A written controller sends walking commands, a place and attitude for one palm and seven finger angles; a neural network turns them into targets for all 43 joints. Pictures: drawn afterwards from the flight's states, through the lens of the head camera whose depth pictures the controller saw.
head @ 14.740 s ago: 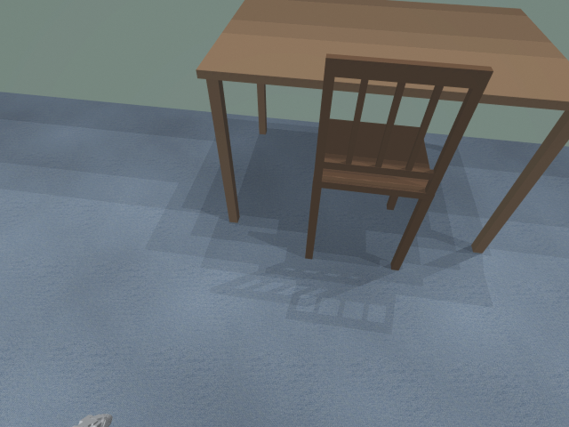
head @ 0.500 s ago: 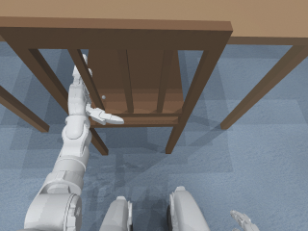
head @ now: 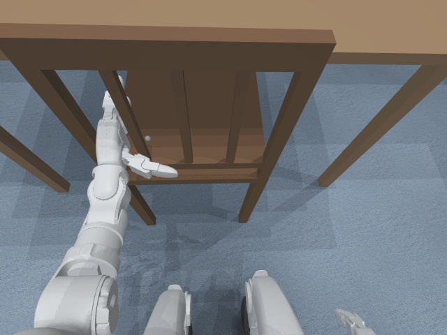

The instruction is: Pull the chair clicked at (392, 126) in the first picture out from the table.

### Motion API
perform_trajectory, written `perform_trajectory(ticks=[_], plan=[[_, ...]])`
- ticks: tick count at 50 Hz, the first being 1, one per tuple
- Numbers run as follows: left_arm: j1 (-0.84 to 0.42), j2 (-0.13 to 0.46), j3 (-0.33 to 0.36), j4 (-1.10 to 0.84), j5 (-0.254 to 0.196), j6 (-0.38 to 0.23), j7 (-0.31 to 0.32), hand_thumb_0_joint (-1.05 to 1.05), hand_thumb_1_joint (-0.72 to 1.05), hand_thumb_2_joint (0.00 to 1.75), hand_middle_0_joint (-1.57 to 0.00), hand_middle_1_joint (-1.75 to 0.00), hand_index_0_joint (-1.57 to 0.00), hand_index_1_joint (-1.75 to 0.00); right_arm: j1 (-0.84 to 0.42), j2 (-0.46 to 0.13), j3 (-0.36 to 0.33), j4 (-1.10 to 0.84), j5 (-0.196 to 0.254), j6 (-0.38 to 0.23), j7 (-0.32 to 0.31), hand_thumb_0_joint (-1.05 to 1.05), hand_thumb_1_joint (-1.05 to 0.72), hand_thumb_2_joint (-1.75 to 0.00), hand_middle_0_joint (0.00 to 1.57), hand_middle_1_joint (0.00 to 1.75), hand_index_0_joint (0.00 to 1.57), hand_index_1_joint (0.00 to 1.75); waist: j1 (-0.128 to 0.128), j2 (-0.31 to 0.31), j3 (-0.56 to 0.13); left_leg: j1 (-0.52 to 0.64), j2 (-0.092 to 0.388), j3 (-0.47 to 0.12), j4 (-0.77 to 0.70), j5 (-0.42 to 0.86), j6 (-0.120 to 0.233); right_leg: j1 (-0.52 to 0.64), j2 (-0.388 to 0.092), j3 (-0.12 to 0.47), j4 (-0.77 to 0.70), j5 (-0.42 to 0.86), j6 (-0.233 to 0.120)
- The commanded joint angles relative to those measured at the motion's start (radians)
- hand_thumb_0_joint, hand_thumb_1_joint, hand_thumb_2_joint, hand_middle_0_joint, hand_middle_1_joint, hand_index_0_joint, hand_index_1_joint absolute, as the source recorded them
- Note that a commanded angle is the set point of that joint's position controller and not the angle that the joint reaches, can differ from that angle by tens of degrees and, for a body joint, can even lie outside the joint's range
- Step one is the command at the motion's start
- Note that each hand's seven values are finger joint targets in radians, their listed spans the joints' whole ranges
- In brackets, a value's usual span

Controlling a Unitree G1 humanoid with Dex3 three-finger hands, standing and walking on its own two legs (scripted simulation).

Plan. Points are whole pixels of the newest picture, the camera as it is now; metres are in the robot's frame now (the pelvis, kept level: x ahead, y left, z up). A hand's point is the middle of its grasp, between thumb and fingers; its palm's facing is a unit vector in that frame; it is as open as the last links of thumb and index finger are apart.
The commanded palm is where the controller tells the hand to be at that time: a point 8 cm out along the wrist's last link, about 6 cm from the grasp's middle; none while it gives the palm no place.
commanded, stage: hook a spindle and tug to test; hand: left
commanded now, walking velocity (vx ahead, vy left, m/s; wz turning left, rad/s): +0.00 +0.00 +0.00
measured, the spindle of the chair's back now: (184, 124) +0.48 +0.05 +0.03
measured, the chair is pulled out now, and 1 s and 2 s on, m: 0.00 0.00 0.03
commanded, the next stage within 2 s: step backward, pulling the chair out in 1.52 s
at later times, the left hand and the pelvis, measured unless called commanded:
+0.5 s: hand (148, 139) +0.45 +0.12 +0.02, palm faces +0.01 -1.00 -0.01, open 13.6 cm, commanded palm +0.42 +0.17 +0.03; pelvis +0.00 +0.00 +0.00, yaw +0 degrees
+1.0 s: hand (146, 138) +0.45 +0.12 +0.02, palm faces +0.02 -1.00 -0.01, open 4.9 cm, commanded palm +0.41 +0.16 +0.03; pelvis +0.01 +0.00 +0.00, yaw +0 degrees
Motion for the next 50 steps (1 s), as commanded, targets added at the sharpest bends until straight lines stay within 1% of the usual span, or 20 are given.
perform_trajectory(ticks=[1, 2, 4, 10, 12, 16, 21, 22, 23, 26, 29, 31, 32, 34, 39, 41, 42, 43, 48, 50], plan=[[-0.33, 0.131, 0.014, -0.2, -0.003, -0.066, -0.007, 0.0, -0.5, 0.3, -0.06, -0.08, -0.06, -0.08, 0.104, -0.159, -0.056, -0.082, 0.008, -0.024, -0.007, 0.0, -0.9, -0.9, 0.2, 0.3, 0.2, 0.3, -0.014, 0.006, -0.482, 0.2, 0.0, 0.024, -0.169, 0.349, 0.005, 0.38, 0.016, -0.027, -0.128, 0.264, -0.048], [-0.355, 0.109, -0.002, -0.211, -0.007, -0.066, -0.008, 0.0, -0.5, 0.3, -0.08, -0.13, -0.08, -0.13, 0.099, -0.156, -0.056, -0.082, 0.007, -0.025, -0.006, 0.0, -0.9, -0.9, 0.2, 0.3, 0.2, 0.3, -0.021, 0.033, -0.47, 0.205, 0.0, 0.027, -0.168, 0.343, 0.005, 0.362, 0.015, -0.028, -0.131, 0.254, -0.047], [-0.37, 0.135, 0.013, -0.224, -0.004, -0.07, -0.005, 0.0, -0.5, 0.3, -0.11, -0.24, -0.11, -0.24, 0.1, -0.16, -0.056, -0.082, 0.008, -0.025, -0.008, 0.0, -0.9, -0.9, 0.2, 0.3, 0.2, 0.3, -0.018, 0.022, -0.481, 0.209, 0.001, 0.022, -0.166, 0.345, 0.006, 0.363, 0.015, -0.027, -0.128, 0.251, -0.049], [-0.366, 0.116, 0.002, -0.203, -0.004, -0.065, -0.003, 0.0, -0.5, 0.3, -0.22, -0.57, -0.22, -0.57, 0.101, -0.157, -0.057, -0.077, 0.005, -0.024, -0.008, 0.0, -0.9, -0.9, 0.2, 0.3, 0.2, 0.3, -0.024, 0.027, -0.491, 0.215, 0.001, 0.023, -0.154, 0.365, 0.005, 0.354, 0.016, -0.029, -0.121, 0.267, -0.047], [-0.366, 0.138, 0.018, -0.197, -0.001, -0.063, -0.001, 0.0, -0.5, 0.3, -0.25, -0.68, -0.25, -0.68, 0.102, -0.159, -0.056, -0.079, 0.006, -0.022, -0.01, 0.0, -0.9, -0.9, 0.2, 0.3, 0.2, 0.3, -0.019, 0.017, -0.486, 0.201, 0.0, 0.021, -0.158, 0.354, 0.005, 0.364, 0.016, -0.027, -0.121, 0.262, -0.048], [-0.346, 0.118, 0.004, -0.254, -0.006, -0.065, -0.002, 0.0, -0.5, 0.3, -0.32, -0.9, -0.32, -0.9, 0.103, -0.156, -0.059, -0.088, 0.004, -0.022, -0.006, 0.0, -0.9, -0.9, 0.2, 0.3, 0.2, 0.3, -0.008, 0.05, -0.538, 0.255, 0.004, 0.016, -0.16, 0.426, -0.003, 0.372, 0.016, -0.033, -0.11, 0.306, -0.052], [-0.317, 0.097, -0.012, -0.239, -0.004, -0.048, 0.004, 0.0, -0.22, 0.42, -0.41, -1.18, -0.41, -1.18, 0.105, -0.156, -0.059, -0.085, 0.007, -0.014, -0.002, 0.0, -0.9, -0.9, 0.2, 0.3, 0.2, 0.3, -0.015, 0.033, -0.496, 0.24, 0.006, 0.015, -0.164, 0.411, -0.002, 0.36, 0.018, -0.038, -0.118, 0.294, -0.051], [-0.328, 0.089, -0.017, -0.228, -0.006, -0.044, 0.007, 0.0, -0.16, 0.44, -0.43, -1.23, -0.43, -1.23, 0.106, -0.155, -0.059, -0.082, 0.007, -0.013, -0.004, 0.0, -0.9, -0.9, 0.2, 0.3, 0.2, 0.3, -0.025, 0.01, -0.479, 0.228, 0.005, 0.016, -0.162, 0.398, 0.002, 0.358, 0.019, -0.038, -0.123, 0.289, -0.048], [-0.323, 0.11, 0.003, -0.223, -0.005, -0.045, 0.01, 0.0, -0.11, 0.47, -0.45, -1.29, -0.45, -1.29, 0.108, -0.157, -0.058, -0.085, 0.006, -0.015, -0.005, 0.0, -0.9, -0.9, 0.2, 0.3, 0.2, 0.3, -0.017, 0.011, -0.476, 0.214, 0.003, 0.015, -0.165, 0.389, 0.002, 0.365, 0.019, -0.037, -0.121, 0.282, -0.05], [-0.34, 0.105, -0.005, -0.248, -0.002, -0.056, 0.012, 0.0, 0.06, 0.54, -0.5, -1.45, -0.5, -1.45, 0.106, -0.153, -0.059, -0.082, 0.004, -0.018, -0.005, 0.0, -0.9, -0.9, 0.2, 0.3, 0.2, 0.3, -0.019, 0.019, -0.498, 0.228, 0.003, 0.021, -0.16, 0.39, 0.003, 0.374, 0.018, -0.032, -0.123, 0.291, -0.049], [-0.32, 0.095, -0.016, -0.269, -0.003, -0.061, 0.008, 0.0, 0.23, 0.61, -0.5, -1.45, -0.5, -1.45, 0.106, -0.153, -0.06, -0.086, 0.005, -0.018, -0.003, 0.0, -0.9, -0.9, 0.2, 0.3, 0.2, 0.3, -0.012, 0.046, -0.522, 0.264, 0.007, 0.013, -0.162, 0.438, -0.004, 0.365, 0.018, -0.038, -0.112, 0.314, -0.052], [-0.318, 0.054, -0.055, -0.262, -0.007, -0.055, 0.003, 0.0, 0.34, 0.66, -0.5, -1.45, -0.5, -1.45, 0.103, -0.151, -0.06, -0.084, 0.006, -0.018, 0.001, 0.0, -0.9, -0.9, 0.2, 0.3, 0.2, 0.3, -0.019, 0.06, -0.493, 0.278, 0.009, 0.011, -0.165, 0.436, -0.008, 0.339, 0.019, -0.044, -0.119, 0.296, -0.053], [-0.309, 0.079, -0.028, -0.248, -0.008, -0.052, 0.007, 0.0, 0.4, 0.68, -0.5, -1.45, -0.5, -1.45, 0.107, -0.155, -0.061, -0.081, 0.005, -0.016, 0.0, 0.0, -0.9, -0.9, 0.2, 0.3, 0.2, 0.3, -0.017, 0.026, -0.487, 0.253, 0.008, 0.014, -0.164, 0.418, -0.003, 0.357, 0.02, -0.041, -0.122, 0.294, -0.052], [-0.303, 0.089, -0.021, -0.237, -0.001, -0.052, 0.005, 0.0, 0.51, 0.73, -0.5, -1.45, -0.5, -1.45, 0.109, -0.155, -0.061, -0.085, 0.006, -0.016, -0.002, 0.0, -0.9, -0.9, 0.2, 0.3, 0.2, 0.3, -0.017, 0.013, -0.486, 0.232, 0.006, 0.016, -0.164, 0.405, 0.001, 0.369, 0.02, -0.038, -0.121, 0.296, -0.05], [-0.317, 0.094, -0.018, -0.263, -0.006, -0.057, 0.0, 0.0, 0.79, 0.85, -0.5, -1.45, -0.5, -1.45, 0.107, -0.153, -0.061, -0.082, 0.005, -0.017, -0.003, 0.0, -0.9, -0.9, 0.2, 0.3, 0.2, 0.3, -0.013, 0.051, -0.506, 0.251, 0.005, 0.019, -0.161, 0.434, -0.003, 0.372, 0.018, -0.037, -0.116, 0.32, -0.052], [-0.297, 0.092, -0.014, -0.248, -0.012, -0.052, -0.001, 0.0, 0.9, 0.9, -0.5, -1.45, -0.5, -1.45, 0.104, -0.153, -0.06, -0.084, 0.007, -0.015, -0.002, 0.0, -0.9, -0.9, 0.2, 0.3, 0.2, 0.3, -0.013, 0.022, -0.499, 0.233, 0.004, 0.021, -0.16, 0.42, 0.0, 0.386, 0.019, -0.034, -0.12, 0.321, -0.051], [-0.292, 0.088, -0.02, -0.24, -0.008, -0.051, -0.002, 0.0, 0.9, 0.9, -0.5, -1.45, -0.5, -1.45, 0.106, -0.153, -0.061, -0.084, 0.008, -0.015, -0.003, 0.0, -0.9, -0.9, 0.2, 0.3, 0.2, 0.3, -0.015, 0.007, -0.488, 0.227, 0.004, 0.021, -0.162, 0.411, 0.001, 0.384, 0.019, -0.035, -0.123, 0.315, -0.05], [-0.31, 0.088, -0.021, -0.242, -0.008, -0.052, -0.003, 0.0, 0.9, 0.9, -0.5, -1.45, -0.5, -1.45, 0.107, -0.153, -0.06, -0.084, 0.006, -0.016, -0.004, 0.0, -0.9, -0.9, 0.2, 0.3, 0.2, 0.3, -0.017, 0.031, -0.489, 0.228, 0.003, 0.019, -0.16, 0.417, 0.001, 0.376, 0.019, -0.035, -0.118, 0.317, -0.051], [-0.212, 0.064, -0.039, -0.303, -0.017, -0.049, -0.006, 0.0, 0.9, 0.9, -0.5, -1.45, -0.5, -1.45, 0.102, -0.15, -0.066, -0.103, 0.009, -0.015, 0.003, 0.0, -0.9, -0.9, 0.2, 0.3, 0.2, 0.3, 0.008, 0.045, -0.535, 0.281, 0.007, 0.016, -0.167, 0.486, -0.006, 0.399, 0.02, -0.041, -0.112, 0.356, -0.056], [-0.209, 0.033, -0.072, -0.331, -0.023, -0.044, -0.009, 0.0, 0.9, 0.9, -0.5, -1.45, -0.5, -1.45, 0.098, -0.146, -0.065, -0.102, 0.011, -0.013, 0.005, 0.0, -0.9, -0.9, 0.2, 0.3, 0.2, 0.3, -0.005, 0.031, -0.515, 0.279, 0.01, 0.021, -0.167, 0.485, -0.003, 0.401, 0.018, -0.041, -0.121, 0.368, -0.052]])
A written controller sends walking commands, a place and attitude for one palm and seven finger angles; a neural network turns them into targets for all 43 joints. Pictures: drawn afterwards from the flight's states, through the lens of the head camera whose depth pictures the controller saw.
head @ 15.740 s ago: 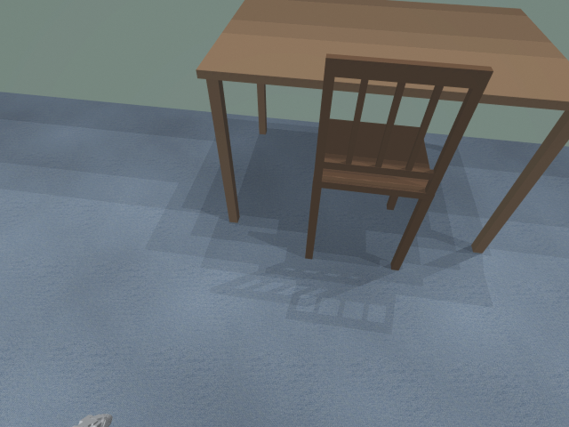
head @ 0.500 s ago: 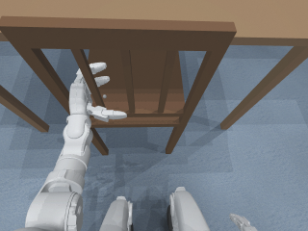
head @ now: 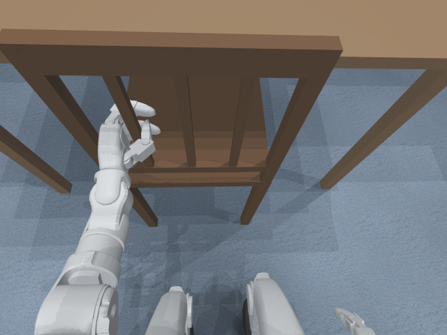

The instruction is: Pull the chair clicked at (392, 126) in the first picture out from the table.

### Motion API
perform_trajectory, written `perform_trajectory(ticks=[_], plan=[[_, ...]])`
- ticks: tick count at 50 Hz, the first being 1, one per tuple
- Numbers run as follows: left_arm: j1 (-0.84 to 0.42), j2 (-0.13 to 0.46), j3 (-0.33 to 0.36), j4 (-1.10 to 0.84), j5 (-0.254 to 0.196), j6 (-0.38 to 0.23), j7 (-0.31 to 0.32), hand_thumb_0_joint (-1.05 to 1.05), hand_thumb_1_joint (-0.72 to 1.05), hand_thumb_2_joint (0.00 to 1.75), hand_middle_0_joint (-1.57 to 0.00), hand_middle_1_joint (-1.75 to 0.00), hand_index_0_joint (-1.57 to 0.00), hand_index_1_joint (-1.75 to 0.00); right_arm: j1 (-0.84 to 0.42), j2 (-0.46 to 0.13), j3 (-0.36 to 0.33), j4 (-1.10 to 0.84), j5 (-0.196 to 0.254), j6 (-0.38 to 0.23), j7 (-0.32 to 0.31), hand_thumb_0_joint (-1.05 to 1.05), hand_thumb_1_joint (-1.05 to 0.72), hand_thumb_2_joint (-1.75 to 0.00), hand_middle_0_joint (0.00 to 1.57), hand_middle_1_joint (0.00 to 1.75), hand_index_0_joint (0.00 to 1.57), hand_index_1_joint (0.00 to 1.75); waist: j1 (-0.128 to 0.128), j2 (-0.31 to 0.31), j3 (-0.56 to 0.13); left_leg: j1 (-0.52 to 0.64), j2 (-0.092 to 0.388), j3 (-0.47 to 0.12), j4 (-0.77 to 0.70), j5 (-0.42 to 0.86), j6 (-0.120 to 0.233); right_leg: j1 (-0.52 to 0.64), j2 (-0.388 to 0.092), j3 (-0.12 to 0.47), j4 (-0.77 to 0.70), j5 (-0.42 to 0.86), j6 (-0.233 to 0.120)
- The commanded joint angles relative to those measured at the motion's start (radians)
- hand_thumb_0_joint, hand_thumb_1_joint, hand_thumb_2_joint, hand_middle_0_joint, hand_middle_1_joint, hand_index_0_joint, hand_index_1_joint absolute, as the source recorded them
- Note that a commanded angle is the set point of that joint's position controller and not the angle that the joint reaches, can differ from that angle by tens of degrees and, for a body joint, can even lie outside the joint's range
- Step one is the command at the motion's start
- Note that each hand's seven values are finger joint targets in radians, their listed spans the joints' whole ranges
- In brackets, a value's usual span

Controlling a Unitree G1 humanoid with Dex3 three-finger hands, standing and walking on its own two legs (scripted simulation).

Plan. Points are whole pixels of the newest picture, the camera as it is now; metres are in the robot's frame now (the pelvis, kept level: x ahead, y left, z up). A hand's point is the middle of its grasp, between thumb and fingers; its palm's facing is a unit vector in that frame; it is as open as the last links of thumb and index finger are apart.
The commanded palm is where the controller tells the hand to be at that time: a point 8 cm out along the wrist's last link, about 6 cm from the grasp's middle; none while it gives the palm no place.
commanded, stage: hook a spindle and tug to test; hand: left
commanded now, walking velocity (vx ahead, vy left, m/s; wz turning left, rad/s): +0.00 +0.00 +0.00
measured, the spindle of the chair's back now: (187, 129) +0.47 +0.05 +0.03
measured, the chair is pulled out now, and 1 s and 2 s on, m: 0.00 0.03 0.15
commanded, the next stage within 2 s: step backward, pulling the chair out in 0.52 s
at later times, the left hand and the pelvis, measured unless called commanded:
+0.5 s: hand (152, 157) +0.41 +0.11 +0.02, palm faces +0.00 -1.00 +0.00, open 4.9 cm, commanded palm +0.38 +0.16 +0.02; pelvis +0.02 +0.00 +0.01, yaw +0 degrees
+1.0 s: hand (149, 156) +0.41 +0.11 +0.04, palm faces -0.04 -0.99 -0.12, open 5.0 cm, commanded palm +0.38 +0.16 +0.04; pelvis +0.03 +0.01 +0.11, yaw -2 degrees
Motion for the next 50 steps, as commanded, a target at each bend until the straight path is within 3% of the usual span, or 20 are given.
perform_trajectory(ticks=[1, 3, 4, 6, 10, 13, 16, 20, 23, 30, 31, 32, 33, 34, 35, 37, 40, 43, 45, 50], plan=[[-0.224, 0.055, -0.035, -0.245, -0.001, -0.073, -0.022, 0.0, 0.9, 0.9, -0.5, -1.45, -0.5, -1.45, 0.101, -0.152, -0.058, -0.091, 0.009, -0.027, -0.002, 0.0, -0.9, -0.9, 0.2, 0.3, 0.2, 0.3, -0.005, 0.014, -0.507, 0.258, 0.007, 0.02, -0.165, 0.486, -0.006, 0.398, 0.018, -0.039, -0.113, 0.372, -0.056], [-0.174, 0.086, -0.004, -0.249, -0.004, -0.072, -0.02, 0.0, 0.9, 0.9, -0.5, -1.45, -0.5, -1.45, 0.099, -0.154, -0.058, -0.1, 0.01, -0.028, -0.003, 0.0, -0.9, -0.9, 0.2, 0.3, 0.2, 0.3, 0.008, -0.011, -0.495, 0.218, 0.001, 0.03, -0.167, 0.463, -0.001, 0.439, 0.019, -0.031, -0.116, 0.388, -0.057], [-0.159, 0.089, -0.007, -0.282, 0.0, -0.075, -0.021, 0.0, 0.9, 0.9, -0.5, -1.45, -0.5, -1.45, 0.094, -0.151, -0.056, -0.106, 0.01, -0.029, -0.002, 0.0, -0.9, -0.9, 0.2, 0.3, 0.2, 0.3, 0.016, 0.011, -0.505, 0.233, 0.003, 0.03, -0.173, 0.489, -0.004, 0.444, 0.017, -0.031, -0.111, 0.408, -0.059], [-0.134, 0.047, -0.046, -0.316, -0.007, -0.074, -0.023, 0.0, 0.9, 0.9, -0.5, -1.45, -0.5, -1.45, 0.089, -0.144, -0.057, -0.112, 0.013, -0.03, 0.002, 0.0, -0.9, -0.9, 0.2, 0.3, 0.2, 0.3, 0.011, 0.018, -0.5, 0.257, 0.006, 0.03, -0.175, 0.508, -0.006, 0.437, 0.017, -0.034, -0.115, 0.415, -0.058], [-0.068, 0.058, -0.036, -0.359, -0.008, -0.074, -0.016, 0.0, 0.9, 0.9, -0.5, -1.45, -0.5, -1.45, 0.086, -0.143, -0.058, -0.119, 0.013, -0.033, 0.002, 0.0, -0.9, -0.9, 0.2, 0.3, 0.2, 0.3, 0.024, 0.007, -0.495, 0.257, 0.008, 0.03, -0.178, 0.528, -0.007, 0.454, 0.017, -0.034, -0.111, 0.44, -0.06], [-0.049, 0.035, -0.06, -0.373, -0.009, -0.07, -0.014, 0.0, 0.9, 0.9, -0.5, -1.45, -0.5, -1.45, 0.084, -0.141, -0.061, -0.12, 0.013, -0.036, 0.001, 0.0, -0.9, -0.9, 0.2, 0.3, 0.2, 0.3, 0.016, 0.011, -0.474, 0.268, 0.01, 0.027, -0.175, 0.542, -0.008, 0.436, 0.016, -0.038, -0.113, 0.44, -0.058], [0.014, 0.041, -0.054, -0.404, -0.007, -0.069, -0.014, 0.0, 0.9, 0.9, -0.5, -1.45, -0.5, -1.45, 0.08, -0.138, -0.062, -0.126, 0.015, -0.037, 0.002, 0.0, -0.9, -0.9, 0.2, 0.3, 0.2, 0.3, 0.033, 0.012, -0.483, 0.276, 0.011, 0.028, -0.177, 0.567, -0.012, 0.452, 0.014, -0.036, -0.108, 0.462, -0.06], [0.012, 0.003, -0.098, -0.434, -0.008, -0.062, -0.016, 0.0, 0.9, 0.9, -0.5, -1.45, -0.5, -1.45, 0.067, -0.135, -0.063, -0.127, 0.016, -0.039, 0.002, 0.0, -0.9, -0.9, 0.2, 0.3, 0.2, 0.3, 0.018, 0.015, -0.465, 0.29, 0.014, 0.024, -0.169, 0.574, -0.012, 0.423, 0.013, -0.041, -0.107, 0.455, -0.057], [0.066, 0.018, -0.089, -0.468, -0.006, -0.06, -0.015, 0.0, 0.9, 0.9, -0.5, -1.45, -0.5, -1.45, 0.064, -0.136, -0.065, -0.142, 0.015, -0.039, 0.0, 0.0, -0.9, -0.9, 0.2, 0.3, 0.2, 0.3, 0.038, 0.022, -0.491, 0.295, 0.01, 0.022, -0.172, 0.601, -0.013, 0.453, 0.011, -0.037, -0.1, 0.48, -0.061], [0.055, -0.008, -0.124, -0.498, 0.001, -0.05, -0.012, 0.0, 0.9, 0.9, -0.5, -1.45, -0.5, -1.45, 0.053, -0.129, -0.064, -0.141, 0.016, -0.043, -0.002, 0.0, -0.9, -0.9, 0.2, 0.3, 0.2, 0.3, 0.025, 0.015, -0.48, 0.295, 0.011, 0.02, -0.162, 0.596, -0.013, 0.442, 0.008, -0.038, -0.096, 0.486, -0.058], [0.006, -0.015, -0.133, -0.477, 0.003, -0.049, -0.01, 0.0, 0.9, 0.9, -0.5, -1.45, -0.5, -1.45, 0.052, -0.129, -0.062, -0.13, 0.016, -0.043, -0.005, 0.0, -0.9, -0.9, 0.2, 0.3, 0.2, 0.3, 0.006, -0.001, -0.459, 0.282, 0.01, 0.018, -0.153, 0.567, -0.011, 0.419, 0.009, -0.04, -0.096, 0.472, -0.056], [-0.192, 0.308, -0.001, -0.644, 0.075, 0.062, 0.061, 0.0, 0.9, 0.9, -0.5, -1.45, -0.5, -1.45, 0.103, -0.129, -0.07, -0.185, 0.07, 0.03, -0.049, 0.0, -0.9, -0.9, 0.2, 0.3, 0.2, 0.3, 0.046, 0.0, -0.652, 0.543, 0.018, 0.047, -0.369, 0.488, 0.012, 0.838, -0.055, 0.089, -0.322, 0.534, -0.068], [-0.221, 0.285, -0.008, -0.685, 0.077, 0.117, 0.091, 0.0, 0.9, 0.9, -0.5, -1.45, -0.5, -1.45, 0.132, -0.118, -0.071, -0.214, 0.075, 0.041, -0.086, 0.0, -0.9, -0.9, 0.2, 0.3, 0.2, 0.3, 0.027, 0.048, -0.625, 0.582, 0.008, 0.06, -0.413, 0.497, 0.021, 0.907, -0.056, 0.084, -0.357, 0.676, -0.063], [-0.13, 0.228, -0.041, -0.594, 0.077, 0.172, 0.101, 0.0, 0.9, 0.9, -0.5, -1.45, -0.5, -1.45, 0.08, -0.107, -0.056, -0.201, 0.081, 0.049, -0.104, 0.0, -0.9, -0.9, 0.2, 0.3, 0.2, 0.3, 0.021, 0.088, -0.551, 0.583, 0.014, 0.05, -0.444, 0.514, 0.013, 0.864, -0.068, 0.076, -0.374, 0.705, -0.062], [-0.039, 0.154, -0.095, -0.474, 0.08, 0.217, 0.099, 0.0, 0.9, 0.9, -0.5, -1.45, -0.5, -1.45, 0.063, -0.1, -0.045, -0.184, 0.087, 0.06, -0.113, 0.0, -0.9, -0.9, 0.2, 0.3, 0.2, 0.3, 0.02, 0.044, -0.454, 0.61, 0.036, 0.024, -0.498, 0.434, 0.01, 0.803, -0.066, 0.046, -0.407, 0.569, -0.052], [-0.002, 0.127, -0.119, -0.331, 0.08, 0.271, 0.106, 0.0, 0.9, 0.9, -0.5, -1.45, -0.5, -1.45, 0.061, -0.101, -0.038, -0.146, 0.093, 0.07, -0.138, 0.0, -0.9, -0.9, 0.2, 0.3, 0.2, 0.3, 0.018, -0.017, -0.335, 0.588, 0.055, 0.016, -0.552, 0.475, 0.018, 0.842, -0.079, 0.059, -0.445, 0.65, -0.046], [-0.069, 0.139, -0.116, -0.222, 0.072, 0.278, 0.105, 0.0, 0.9, 0.9, -0.5, -1.45, -0.5, -1.45, 0.07, -0.111, -0.035, -0.107, 0.093, 0.067, -0.155, 0.0, -0.9, -0.9, 0.2, 0.3, 0.2, 0.3, 0.022, -0.065, -0.287, 0.673, 0.097, 0.013, -0.64, 0.573, 0.004, 0.922, -0.114, 0.068, -0.514, 0.808, -0.037], [-0.124, 0.153, -0.116, -0.133, 0.075, 0.269, 0.1, 0.0, 0.9, 0.9, -0.5, -1.45, -0.5, -1.45, 0.074, -0.121, -0.041, -0.075, 0.086, 0.052, -0.167, 0.0, -0.9, -0.9, 0.2, 0.3, 0.2, 0.3, 0.027, 0.011, -0.258, 0.745, 0.126, 0.01, -0.686, 0.77, -0.009, 0.978, -0.136, 0.082, -0.541, 0.977, -0.043], [-0.105, 0.138, -0.121, -0.072, 0.077, 0.262, 0.096, 0.0, 0.9, 0.9, -0.5, -1.45, -0.5, -1.45, 0.08, -0.123, -0.046, -0.063, 0.082, 0.049, -0.163, 0.0, -0.9, -0.9, 0.2, 0.3, 0.2, 0.3, 0.036, 0.038, -0.26, 0.804, 0.15, 0.002, -0.697, 0.865, -0.019, 0.995, -0.139, 0.081, -0.562, 0.97, -0.05], [-0.052, 0.114, -0.137, -0.048, 0.078, 0.241, 0.087, 0.0, 0.9, 0.9, -0.5, -1.45, -0.5, -1.45, 0.058, -0.132, -0.055, -0.074, 0.073, 0.05, -0.15, 0.0, -0.9, -0.9, 0.2, 0.3, 0.2, 0.3, 0.053, 0.086, -0.233, 0.871, 0.183, -0.009, -0.73, 0.938, -0.031, 1.022, -0.13, 0.064, -0.604, 0.912, -0.062]])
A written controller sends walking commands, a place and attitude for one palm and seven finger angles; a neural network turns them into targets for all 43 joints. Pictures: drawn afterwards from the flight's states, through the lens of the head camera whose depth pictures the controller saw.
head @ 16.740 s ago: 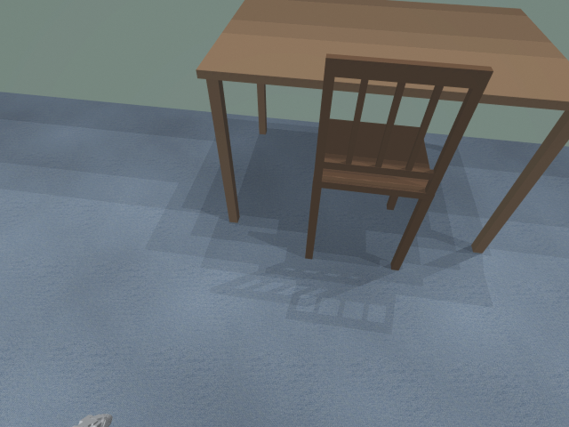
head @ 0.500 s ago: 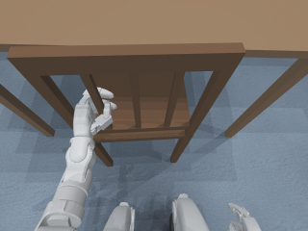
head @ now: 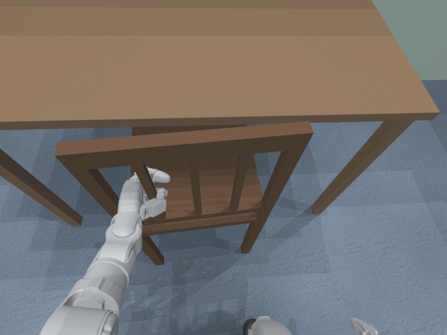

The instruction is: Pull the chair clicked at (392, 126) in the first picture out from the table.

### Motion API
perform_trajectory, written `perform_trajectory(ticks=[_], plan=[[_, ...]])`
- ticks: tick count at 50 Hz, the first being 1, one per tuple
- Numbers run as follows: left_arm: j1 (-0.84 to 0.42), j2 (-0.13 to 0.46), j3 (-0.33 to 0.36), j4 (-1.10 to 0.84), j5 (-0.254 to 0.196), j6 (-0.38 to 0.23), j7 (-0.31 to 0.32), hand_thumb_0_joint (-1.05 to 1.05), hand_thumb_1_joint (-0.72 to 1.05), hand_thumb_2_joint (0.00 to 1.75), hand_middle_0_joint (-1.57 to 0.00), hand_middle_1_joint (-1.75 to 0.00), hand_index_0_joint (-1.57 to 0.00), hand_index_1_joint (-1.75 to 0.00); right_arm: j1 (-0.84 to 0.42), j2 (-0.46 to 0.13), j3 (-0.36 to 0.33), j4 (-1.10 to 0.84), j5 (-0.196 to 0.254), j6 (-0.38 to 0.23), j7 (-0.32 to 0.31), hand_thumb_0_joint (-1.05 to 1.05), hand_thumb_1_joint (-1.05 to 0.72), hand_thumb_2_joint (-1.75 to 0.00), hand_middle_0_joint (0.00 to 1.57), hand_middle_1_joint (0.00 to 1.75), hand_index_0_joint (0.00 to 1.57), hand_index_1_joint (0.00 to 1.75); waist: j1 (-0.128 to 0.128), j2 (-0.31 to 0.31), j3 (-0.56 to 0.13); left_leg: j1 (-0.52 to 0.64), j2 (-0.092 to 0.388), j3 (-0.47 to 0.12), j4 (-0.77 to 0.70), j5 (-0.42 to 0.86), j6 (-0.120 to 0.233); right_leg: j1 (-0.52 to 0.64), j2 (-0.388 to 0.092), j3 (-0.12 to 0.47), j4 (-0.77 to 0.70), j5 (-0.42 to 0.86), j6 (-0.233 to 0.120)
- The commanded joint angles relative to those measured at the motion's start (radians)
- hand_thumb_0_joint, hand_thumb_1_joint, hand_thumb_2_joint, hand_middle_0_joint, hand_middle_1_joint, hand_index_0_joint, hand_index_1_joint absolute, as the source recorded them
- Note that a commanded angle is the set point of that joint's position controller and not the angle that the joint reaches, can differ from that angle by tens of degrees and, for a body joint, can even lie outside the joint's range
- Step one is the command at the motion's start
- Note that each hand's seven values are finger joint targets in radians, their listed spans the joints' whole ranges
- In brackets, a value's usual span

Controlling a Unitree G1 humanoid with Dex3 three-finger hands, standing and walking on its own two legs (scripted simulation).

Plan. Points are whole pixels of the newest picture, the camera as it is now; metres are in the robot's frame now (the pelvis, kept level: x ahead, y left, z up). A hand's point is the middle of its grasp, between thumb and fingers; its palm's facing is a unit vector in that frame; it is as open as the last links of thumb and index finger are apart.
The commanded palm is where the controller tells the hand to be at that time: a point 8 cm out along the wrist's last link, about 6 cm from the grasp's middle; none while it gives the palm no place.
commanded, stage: step backward, pulling the chair out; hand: left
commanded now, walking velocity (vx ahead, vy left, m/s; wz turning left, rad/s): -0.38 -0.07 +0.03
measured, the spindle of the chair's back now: (195, 188) +0.41 +0.05 -0.08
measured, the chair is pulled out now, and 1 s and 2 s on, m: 0.03 0.15 0.22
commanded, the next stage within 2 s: none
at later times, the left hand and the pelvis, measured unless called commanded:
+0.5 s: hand (167, 233) +0.30 +0.10 -0.07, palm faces +0.01 -0.99 -0.16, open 5.0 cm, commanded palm +0.28 +0.15 -0.06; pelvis -0.05 -0.01 +0.00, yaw -2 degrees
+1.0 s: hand (168, 269) +0.24 +0.09 -0.07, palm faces -0.04 -0.99 -0.16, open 5.0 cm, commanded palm +0.23 +0.15 -0.06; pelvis -0.10 +0.00 -0.01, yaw -2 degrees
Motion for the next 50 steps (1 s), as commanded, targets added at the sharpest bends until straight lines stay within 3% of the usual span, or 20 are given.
perform_trajectory(ticks=[1, 8, 11, 13, 16, 18, 20, 22, 25, 28, 30, 31, 34, 38, 40, 42, 44, 47, 48, 50], plan=[[-0.153, 0.13, -0.008, -0.187, 0.046, -0.075, -0.001, 0.0, 0.9, 0.9, -0.5, -1.45, -0.5, -1.45, 0.054, -0.136, -0.053, -0.086, -0.009, -0.026, 0.002, 0.0, -0.9, -0.9, 0.2, 0.3, 0.2, 0.3, 0.042, 0.112, -0.416, 0.183, 0.166, -0.059, -0.045, 0.693, -0.041, 0.365, -0.127, 0.073, 0.006, 0.623, -0.055], [-0.062, 0.13, 0.002, -0.256, 0.053, -0.088, 0.004, 0.0, 0.9, 0.9, -0.5, -1.45, -0.5, -1.45, 0.027, -0.141, -0.057, -0.094, -0.025, -0.03, 0.018, 0.0, -0.9, -0.9, 0.2, 0.3, 0.2, 0.3, 0.052, 0.161, -0.403, 0.279, 0.207, -0.076, -0.064, 0.843, -0.032, 0.312, -0.089, 0.042, -0.009, 0.444, -0.052], [-0.093, 0.118, -0.008, -0.255, 0.058, -0.093, 0.008, 0.0, 0.9, 0.9, -0.5, -1.45, -0.5, -1.45, 0.026, -0.136, -0.055, -0.08, -0.028, -0.037, 0.022, 0.0, -0.9, -0.9, 0.2, 0.3, 0.2, 0.3, 0.044, 0.151, -0.377, 0.299, 0.217, -0.068, -0.069, 0.839, -0.026, 0.277, -0.081, 0.035, -0.016, 0.381, -0.048], [-0.11, 0.144, 0.01, -0.248, 0.06, -0.099, 0.013, 0.0, 0.9, 0.9, -0.5, -1.45, -0.5, -1.45, 0.03, -0.138, -0.056, -0.073, -0.03, -0.041, 0.019, 0.0, -0.9, -0.9, 0.2, 0.3, 0.2, 0.3, 0.043, 0.135, -0.376, 0.283, 0.219, -0.07, -0.07, 0.806, -0.024, 0.287, -0.087, 0.039, -0.016, 0.409, -0.046], [-0.14, 0.136, 0.0, -0.218, 0.058, -0.104, 0.016, 0.0, 0.9, 0.9, -0.5, -1.45, -0.5, -1.45, 0.032, -0.132, -0.052, -0.058, -0.026, -0.045, 0.014, 0.0, -0.9, -0.9, 0.2, 0.3, 0.2, 0.3, 0.04, 0.085, -0.377, 0.237, 0.199, -0.051, -0.054, 0.674, -0.026, 0.308, -0.111, 0.059, -0.027, 0.498, -0.052], [-0.144, 0.164, 0.015, -0.194, 0.054, -0.107, 0.023, 0.0, 0.9, 0.9, -0.5, -1.45, -0.5, -1.45, 0.043, -0.135, -0.055, -0.047, -0.018, -0.047, 0.005, 0.0, -0.9, -0.9, 0.2, 0.3, 0.2, 0.3, 0.036, 0.032, -0.401, 0.187, 0.163, -0.033, -0.022, 0.541, -0.039, 0.345, -0.157, 0.094, -0.03, 0.62, -0.072], [-0.147, 0.156, 0.004, -0.174, 0.049, -0.106, 0.025, 0.0, 0.9, 0.9, -0.5, -1.45, -0.5, -1.45, 0.036, -0.128, -0.051, -0.037, -0.014, -0.052, 0.002, 0.0, -0.9, -0.9, 0.2, 0.3, 0.2, 0.3, 0.036, -0.004, -0.416, 0.155, 0.125, -0.023, 0.002, 0.368, -0.046, 0.352, -0.204, 0.133, -0.053, 0.639, -0.091], [-0.136, 0.156, 0.002, -0.152, 0.044, -0.102, 0.028, 0.0, 0.9, 0.9, -0.5, -1.45, -0.5, -1.45, 0.026, -0.129, -0.048, -0.033, -0.01, -0.057, -0.001, 0.0, -0.9, -0.9, 0.2, 0.3, 0.2, 0.3, 0.039, -0.04, -0.415, 0.136, 0.092, -0.023, 0.007, 0.197, -0.044, 0.343, -0.234, 0.163, -0.099, 0.556, -0.1], [-0.141, 0.158, -0.003, -0.15, 0.04, -0.099, 0.034, 0.0, 0.9, 0.9, -0.5, -1.45, -0.5, -1.45, 0.004, -0.136, -0.041, -0.036, -0.005, -0.065, -0.006, 0.0, -0.9, -0.9, 0.2, 0.3, 0.2, 0.3, 0.048, -0.04, -0.389, 0.113, 0.091, -0.042, -0.053, 0.136, -0.025, 0.322, -0.212, 0.139, -0.13, 0.361, -0.075], [-0.145, 0.154, -0.011, -0.164, 0.041, -0.105, 0.041, 0.0, 0.9, 0.9, -0.5, -1.45, -0.5, -1.45, -0.02, -0.148, -0.036, -0.045, -0.006, -0.074, -0.01, 0.0, -0.9, -0.9, 0.2, 0.3, 0.2, 0.3, 0.059, 0.056, -0.334, 0.083, 0.138, -0.084, -0.146, 0.171, 0.006, 0.288, -0.129, 0.079, -0.108, 0.128, -0.03], [-0.157, 0.125, -0.033, -0.176, 0.039, -0.106, 0.042, 0.0, 0.9, 0.9, -0.5, -1.45, -0.5, -1.45, -0.032, -0.14, -0.029, -0.055, -0.002, -0.078, -0.009, 0.0, -0.9, -0.9, 0.2, 0.3, 0.2, 0.3, 0.068, 0.107, -0.323, 0.039, 0.168, -0.091, -0.173, 0.181, 0.02, 0.312, -0.101, 0.059, -0.044, 0.075, -0.021], [-0.173, 0.124, -0.035, -0.182, 0.039, -0.107, 0.043, 0.0, 0.9, 0.9, -0.5, -1.45, -0.5, -1.45, -0.032, -0.138, -0.029, -0.057, -0.002, -0.081, -0.008, 0.0, -0.9, -0.9, 0.2, 0.3, 0.2, 0.3, 0.072, 0.103, -0.321, 0.02, 0.171, -0.09, -0.171, 0.176, 0.023, 0.322, -0.101, 0.061, -0.027, 0.067, -0.023], [-0.187, 0.13, -0.04, -0.175, 0.04, -0.105, 0.047, 0.0, 0.9, 0.9, -0.5, -1.45, -0.5, -1.45, -0.016, -0.141, -0.033, -0.055, 0.002, -0.088, -0.009, 0.0, -0.9, -0.9, 0.2, 0.3, 0.2, 0.3, 0.068, 0.057, -0.288, -0.005, 0.133, -0.064, -0.125, 0.072, 0.013, 0.288, -0.131, 0.106, -0.08, 0.004, -0.041], [-0.196, 0.159, -0.028, -0.116, 0.042, -0.104, 0.055, 0.0, 0.9, 0.9, -0.5, -1.45, -0.5, -1.45, 0.032, -0.143, -0.046, -0.021, 0.007, -0.107, 0.0, 0.0, -0.9, -0.9, 0.2, 0.3, 0.2, 0.3, 0.061, -0.145, -0.289, 0.079, 0.028, -0.026, 0.03, -0.097, -0.014, 0.212, -0.252, 0.244, -0.326, -0.159, -0.092], [-0.215, 0.137, -0.043, -0.097, 0.046, -0.099, 0.057, 0.0, 0.9, 0.9, -0.5, -1.45, -0.5, -1.45, 0.032, -0.141, -0.04, -0.001, 0.006, -0.117, 0.006, 0.0, -0.9, -0.9, 0.2, 0.3, 0.2, 0.3, 0.055, -0.138, -0.302, 0.123, 0.022, -0.028, 0.053, -0.074, -0.019, 0.217, -0.284, 0.228, -0.33, -0.096, -0.105], [-0.223, 0.13, -0.047, -0.095, 0.049, -0.101, 0.058, 0.0, 0.9, 0.9, -0.5, -1.45, -0.5, -1.45, 0.024, -0.145, -0.034, 0.008, 0.003, -0.126, 0.006, 0.0, -0.9, -0.9, 0.2, 0.3, 0.2, 0.3, 0.048, -0.091, -0.311, 0.136, 0.046, -0.05, -0.041, -0.019, -0.01, 0.23, -0.245, 0.162, -0.272, -0.036, -0.08], [-0.22, 0.121, -0.056, -0.107, 0.048, -0.107, 0.056, 0.0, 0.9, 0.9, -0.5, -1.45, -0.5, -1.45, 0.01, -0.162, -0.032, -0.004, 0.004, -0.13, 0.0, 0.0, -0.9, -0.9, 0.2, 0.3, 0.2, 0.3, 0.058, 0.036, -0.297, 0.1, 0.112, -0.107, -0.152, 0.033, 0.016, 0.227, -0.151, 0.087, -0.175, -0.069, -0.038], [-0.235, 0.076, -0.085, -0.138, 0.037, -0.105, 0.052, 0.0, 0.9, 0.9, -0.5, -1.45, -0.5, -1.45, -0.035, -0.153, -0.019, -0.05, 0.008, -0.129, -0.002, 0.0, -0.9, -0.9, 0.2, 0.3, 0.2, 0.3, 0.081, 0.129, -0.246, -0.079, 0.225, -0.186, -0.272, -0.105, 0.065, 0.286, -0.068, 0.039, 0.047, -0.197, -0.029], [-0.25, 0.086, -0.072, -0.158, 0.033, -0.106, 0.053, 0.0, 0.9, 0.9, -0.5, -1.45, -0.5, -1.45, -0.041, -0.154, -0.021, -0.054, 0.003, -0.127, -0.01, 0.0, -0.9, -0.9, 0.2, 0.3, 0.2, 0.3, 0.081, 0.141, -0.242, -0.092, 0.252, -0.212, -0.272, -0.032, 0.083, 0.296, -0.054, 0.036, 0.108, -0.14, -0.027], [-0.261, 0.071, -0.072, -0.152, 0.039, -0.104, 0.043, 0.0, 0.9, 0.9, -0.5, -1.45, -0.5, -1.45, -0.024, -0.145, -0.028, -0.035, -0.009, -0.126, -0.007, 0.0, -0.9, -0.9, 0.2, 0.3, 0.2, 0.3, 0.073, 0.126, -0.278, -0.006, 0.264, -0.198, -0.192, 0.224, 0.091, 0.304, -0.053, 0.038, 0.136, -0.014, -0.024]])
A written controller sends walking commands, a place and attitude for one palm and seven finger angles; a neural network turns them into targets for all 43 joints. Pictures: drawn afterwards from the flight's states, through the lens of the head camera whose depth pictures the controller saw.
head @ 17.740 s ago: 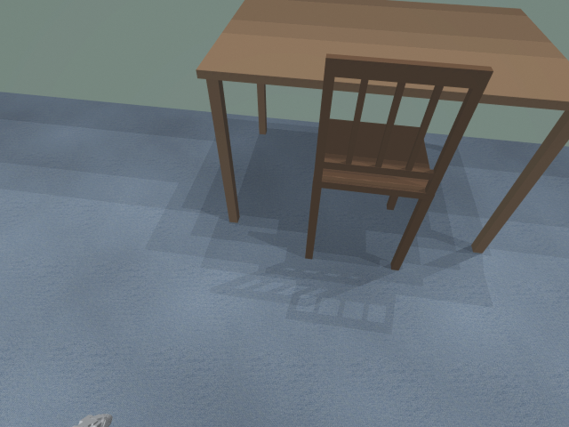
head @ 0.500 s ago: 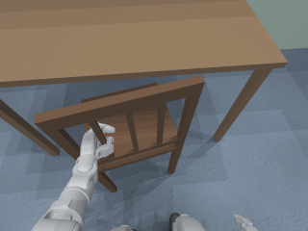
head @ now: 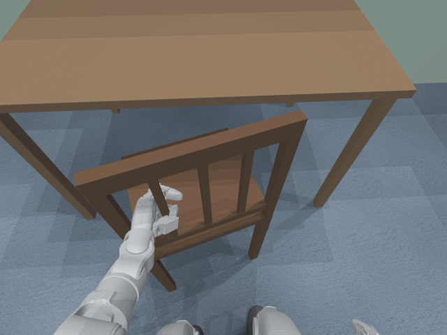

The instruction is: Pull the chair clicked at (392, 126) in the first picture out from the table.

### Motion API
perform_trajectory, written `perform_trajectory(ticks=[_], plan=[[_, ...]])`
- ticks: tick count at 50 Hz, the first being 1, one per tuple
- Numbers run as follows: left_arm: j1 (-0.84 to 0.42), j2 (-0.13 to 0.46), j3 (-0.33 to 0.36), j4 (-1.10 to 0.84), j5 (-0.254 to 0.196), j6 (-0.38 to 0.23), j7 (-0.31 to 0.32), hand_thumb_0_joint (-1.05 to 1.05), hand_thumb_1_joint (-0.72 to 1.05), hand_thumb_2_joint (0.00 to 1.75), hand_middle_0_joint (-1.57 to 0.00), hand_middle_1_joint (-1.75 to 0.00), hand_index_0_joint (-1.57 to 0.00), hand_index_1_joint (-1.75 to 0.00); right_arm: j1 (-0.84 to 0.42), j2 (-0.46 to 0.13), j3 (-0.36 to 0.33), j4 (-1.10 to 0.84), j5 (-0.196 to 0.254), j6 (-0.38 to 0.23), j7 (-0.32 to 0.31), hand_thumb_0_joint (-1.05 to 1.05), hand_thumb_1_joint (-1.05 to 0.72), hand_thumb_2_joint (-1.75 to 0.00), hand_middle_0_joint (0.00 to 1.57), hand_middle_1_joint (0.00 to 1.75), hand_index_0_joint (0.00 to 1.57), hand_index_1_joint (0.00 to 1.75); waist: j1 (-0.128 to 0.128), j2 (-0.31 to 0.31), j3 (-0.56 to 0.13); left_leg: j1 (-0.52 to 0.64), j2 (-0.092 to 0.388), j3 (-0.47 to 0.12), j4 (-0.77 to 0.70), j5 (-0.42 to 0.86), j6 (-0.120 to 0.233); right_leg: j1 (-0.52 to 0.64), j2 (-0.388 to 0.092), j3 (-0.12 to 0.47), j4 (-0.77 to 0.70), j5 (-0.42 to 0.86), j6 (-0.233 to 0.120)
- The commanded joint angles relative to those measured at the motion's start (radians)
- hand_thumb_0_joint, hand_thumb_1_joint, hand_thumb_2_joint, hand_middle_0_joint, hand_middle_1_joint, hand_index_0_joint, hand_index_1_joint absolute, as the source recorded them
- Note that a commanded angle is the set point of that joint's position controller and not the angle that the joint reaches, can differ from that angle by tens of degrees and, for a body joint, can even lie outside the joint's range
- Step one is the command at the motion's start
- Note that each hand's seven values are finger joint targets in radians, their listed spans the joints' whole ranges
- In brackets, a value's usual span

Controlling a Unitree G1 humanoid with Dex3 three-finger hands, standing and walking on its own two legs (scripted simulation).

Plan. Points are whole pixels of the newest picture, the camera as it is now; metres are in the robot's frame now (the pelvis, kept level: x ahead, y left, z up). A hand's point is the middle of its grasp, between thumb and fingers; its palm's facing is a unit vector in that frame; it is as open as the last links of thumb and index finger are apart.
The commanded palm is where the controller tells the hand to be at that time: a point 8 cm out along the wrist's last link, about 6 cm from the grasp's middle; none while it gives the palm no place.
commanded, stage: step backward, pulling the chair out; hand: left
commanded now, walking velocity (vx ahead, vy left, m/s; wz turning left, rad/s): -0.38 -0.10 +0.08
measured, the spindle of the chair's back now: (205, 197) +0.40 +0.04 -0.07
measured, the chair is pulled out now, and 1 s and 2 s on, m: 0.15 0.22 0.46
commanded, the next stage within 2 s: stop walking, hand still on the chair in 1.98 s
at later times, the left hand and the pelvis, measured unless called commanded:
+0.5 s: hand (172, 227) +0.32 +0.11 -0.06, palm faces -0.05 -0.99 -0.16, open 4.9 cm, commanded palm +0.30 +0.16 -0.06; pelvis -0.03 +0.01 +0.00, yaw +1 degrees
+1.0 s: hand (173, 259) +0.26 +0.10 -0.06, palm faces -0.09 -0.98 -0.16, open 4.9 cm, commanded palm +0.24 +0.15 -0.06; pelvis -0.09 +0.01 +0.01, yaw -1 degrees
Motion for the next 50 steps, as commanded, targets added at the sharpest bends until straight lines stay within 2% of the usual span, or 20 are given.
perform_trajectory(ticks=[1, 5, 9, 12, 15, 17, 19, 21, 23, 25, 27, 29, 30, 32, 33, 37, 41, 43, 46, 50], plan=[[-0.311, 0.121, 0.013, -0.2, 0.042, -0.053, -0.006, 0.0, 0.9, 0.9, -0.5, -1.45, -0.5, -1.45, -0.016, -0.126, -0.044, -0.101, -0.016, -0.04, -0.005, 0.0, -0.9, -0.9, 0.2, 0.3, 0.2, 0.3, 0.032, 0.108, -0.351, 0.009, 0.261, -0.234, -0.17, 0.146, 0.07, 0.302, -0.028, 0.07, 0.101, 0.073, -0.006], [-0.343, 0.125, 0.009, -0.197, 0.052, -0.056, -0.012, 0.0, 0.9, 0.9, -0.5, -1.45, -0.5, -1.45, -0.011, -0.127, -0.052, -0.075, -0.018, -0.049, -0.002, 0.0, -0.9, -0.9, 0.2, 0.3, 0.2, 0.3, 0.03, 0.067, -0.332, -0.035, 0.208, -0.181, -0.114, 0.005, 0.024, 0.299, -0.065, 0.122, 0.026, 0.065, -0.031], [-0.281, 0.2, 0.054, -0.161, 0.047, -0.058, -0.002, 0.0, 0.9, 0.9, -0.5, -1.45, -0.5, -1.45, 0.011, -0.108, -0.059, -0.058, -0.014, -0.048, 0.003, 0.0, -0.9, -0.9, 0.2, 0.3, 0.2, 0.3, 0.027, -0.15, -0.409, 0.06, 0.026, -0.089, 0.162, -0.24, -0.053, 0.25, -0.303, 0.377, -0.261, 0.105, -0.128], [-0.28, 0.192, 0.067, -0.168, 0.054, -0.03, -0.004, 0.0, 0.9, 0.9, -0.5, -1.45, -0.5, -1.45, -0.021, -0.107, -0.046, -0.058, -0.015, -0.053, 0.009, 0.0, -0.9, -0.9, 0.2, 0.3, 0.2, 0.3, 0.031, -0.165, -0.429, 0.002, 0.023, -0.154, 0.234, -0.284, -0.057, 0.381, -0.348, 0.322, -0.198, 0.442, -0.164], [-0.255, 0.157, 0.044, -0.204, 0.048, -0.008, -0.01, 0.0, 0.9, 0.9, -0.5, -1.45, -0.5, -1.45, -0.021, -0.112, -0.034, -0.064, -0.014, -0.041, 0.003, 0.0, -0.9, -0.9, 0.2, 0.3, 0.2, 0.3, 0.015, -0.136, -0.445, 0.063, 0.041, -0.131, 0.029, -0.162, -0.06, 0.431, -0.289, 0.207, -0.118, 0.59, -0.11], [-0.249, 0.126, 0.013, -0.251, 0.04, 0.001, -0.016, 0.0, 0.9, 0.9, -0.5, -1.45, -0.5, -1.45, -0.021, -0.125, -0.046, -0.08, -0.017, -0.032, -0.009, 0.0, -0.9, -0.9, 0.2, 0.3, 0.2, 0.3, 0.013, -0.094, -0.436, 0.139, 0.102, -0.132, -0.16, 0.075, -0.035, 0.391, -0.194, 0.141, -0.066, 0.486, -0.044], [-0.235, 0.076, -0.022, -0.278, 0.031, -0.002, -0.024, 0.0, 0.9, 0.9, -0.5, -1.45, -0.5, -1.45, -0.043, -0.134, -0.054, -0.118, -0.02, -0.009, -0.005, 0.0, -0.9, -0.9, 0.2, 0.3, 0.2, 0.3, 0.031, 0.1, -0.413, 0.15, 0.249, -0.195, -0.225, 0.253, 0.028, 0.328, -0.057, 0.042, 0.052, 0.192, 0.017], [-0.299, 0.047, -0.039, -0.34, 0.046, -0.014, -0.035, 0.0, 0.9, 0.9, -0.5, -1.45, -0.5, -1.45, -0.073, -0.112, -0.049, -0.135, -0.039, -0.003, 0.007, 0.0, -0.9, -0.9, 0.2, 0.3, 0.2, 0.3, 0.031, 0.267, -0.378, 0.128, 0.315, -0.248, -0.221, 0.397, 0.071, 0.248, -0.018, 0.027, 0.223, -0.067, 0.011], [-0.296, 0.057, -0.019, -0.331, 0.051, -0.025, -0.033, 0.0, 0.9, 0.9, -0.5, -1.45, -0.5, -1.45, -0.038, -0.113, -0.066, -0.111, -0.044, -0.016, 0.025, 0.0, -0.9, -0.9, 0.2, 0.3, 0.2, 0.3, 0.028, 0.216, -0.371, 0.273, 0.34, -0.258, -0.13, 0.642, 0.091, 0.156, -0.002, 0.034, 0.179, -0.138, -0.003], [-0.307, 0.046, -0.027, -0.302, 0.072, -0.048, -0.035, 0.0, 0.9, 0.9, -0.5, -1.45, -0.5, -1.45, 0.002, -0.116, -0.071, -0.079, -0.046, -0.028, 0.042, 0.0, -0.9, -0.9, 0.2, 0.3, 0.2, 0.3, 0.008, 0.182, -0.406, 0.447, 0.324, -0.233, -0.031, 0.914, 0.068, 0.152, -0.01, 0.042, 0.028, 0.02, -0.009], [-0.321, 0.069, -0.016, -0.273, 0.091, -0.068, -0.04, 0.0, 0.9, 0.9, -0.5, -1.45, -0.5, -1.45, 0.009, -0.115, -0.067, -0.063, -0.052, -0.033, 0.048, 0.0, -0.9, -0.9, 0.2, 0.3, 0.2, 0.3, 0.001, 0.204, -0.408, 0.479, 0.297, -0.201, 0.003, 0.96, 0.038, 0.19, -0.011, 0.036, -0.081, 0.136, -0.012], [-0.295, 0.123, 0.022, -0.249, 0.093, -0.08, -0.037, 0.0, 0.9, 0.9, -0.5, -1.45, -0.5, -1.45, 0.032, -0.116, -0.069, -0.065, -0.042, -0.023, 0.05, 0.0, -0.9, -0.9, 0.2, 0.3, 0.2, 0.3, -0.013, 0.165, -0.468, 0.433, 0.25, -0.133, 0.033, 0.863, -0.002, 0.335, -0.041, 0.065, -0.136, 0.495, -0.02], [-0.284, 0.154, 0.05, -0.246, 0.076, -0.084, -0.035, 0.0, 0.9, 0.9, -0.5, -1.45, -0.5, -1.45, 0.025, -0.114, -0.076, -0.073, -0.031, -0.022, 0.041, 0.0, -0.9, -0.9, 0.2, 0.3, 0.2, 0.3, -0.011, 0.039, -0.506, 0.34, 0.211, -0.092, 0.049, 0.674, -0.035, 0.458, -0.082, 0.095, -0.13, 0.726, -0.034], [-0.26, 0.188, 0.075, -0.232, 0.066, -0.083, -0.034, 0.0, 0.9, 0.9, -0.5, -1.45, -0.5, -1.45, -0.041, -0.094, -0.067, -0.101, -0.022, -0.024, 0.02, 0.0, -0.9, -0.9, 0.2, 0.3, 0.2, 0.3, 0.017, -0.112, -0.479, 0.054, 0.079, -0.068, 0.179, -0.125, -0.073, 0.576, -0.257, 0.231, -0.128, 1.001, -0.114], [-0.211, 0.201, 0.088, -0.202, 0.063, -0.063, -0.031, 0.0, 0.9, 0.9, -0.5, -1.45, -0.5, -1.45, -0.059, -0.098, -0.059, -0.107, -0.022, -0.027, 0.015, 0.0, -0.9, -0.9, 0.2, 0.3, 0.2, 0.3, 0.04, -0.1, -0.469, -0.015, 0.052, -0.113, 0.241, -0.257, -0.068, 0.577, -0.308, 0.25, -0.126, 1.021, -0.141], [-0.176, 0.175, 0.089, -0.248, 0.056, -0.015, -0.02, 0.0, 0.9, 0.9, -0.5, -1.45, -0.5, -1.45, -0.086, -0.089, -0.025, -0.101, -0.027, -0.026, 0.004, 0.0, -0.9, -0.9, 0.2, 0.3, 0.2, 0.3, 0.041, -0.104, -0.458, -0.032, 0.046, -0.15, 0.151, -0.23, -0.074, 0.608, -0.3, 0.176, -0.083, 0.985, -0.134], [-0.188, 0.121, 0.017, -0.334, 0.035, 0.013, -0.026, 0.0, 0.9, 0.9, -0.5, -1.45, -0.5, -1.45, -0.063, -0.115, -0.037, -0.113, -0.024, -0.005, -0.02, 0.0, -0.9, -0.9, 0.2, 0.3, 0.2, 0.3, 0.021, -0.129, -0.464, 0.147, 0.114, -0.122, -0.124, 0.156, -0.051, 0.536, -0.205, 0.107, -0.043, 0.794, -0.06], [-0.186, 0.088, -0.022, -0.348, 0.032, 0.01, -0.036, 0.0, 0.9, 0.9, -0.5, -1.45, -0.5, -1.45, -0.054, -0.145, -0.058, -0.131, -0.022, 0.012, -0.016, 0.0, -0.9, -0.9, 0.2, 0.3, 0.2, 0.3, 0.017, -0.026, -0.43, 0.29, 0.219, -0.171, -0.17, 0.502, 0.003, 0.375, -0.081, 0.046, -0.042, 0.482, 0.007], [-0.23, 0.052, -0.039, -0.415, 0.059, -0.002, -0.05, 0.0, 0.9, 0.9, -0.5, -1.45, -0.5, -1.45, -0.075, -0.102, -0.05, -0.145, -0.056, 0.015, 0.018, 0.0, -0.9, -0.9, 0.2, 0.3, 0.2, 0.3, 0.017, 0.326, -0.413, 0.339, 0.313, -0.242, -0.192, 0.793, 0.068, 0.225, -0.006, 0.022, 0.151, -0.091, 0.006], [-0.248, 0.056, -0.023, -0.373, 0.07, -0.026, -0.042, 0.0, 0.9, 0.9, -0.5, -1.45, -0.5, -1.45, -0.011, -0.101, -0.062, -0.111, -0.049, -0.008, 0.052, 0.0, -0.9, -0.9, 0.2, 0.3, 0.2, 0.3, 0.002, 0.228, -0.408, 0.515, 0.333, -0.243, -0.071, 0.96, 0.087, 0.172, 0.012, 0.033, 0.0, -0.087, -0.008]])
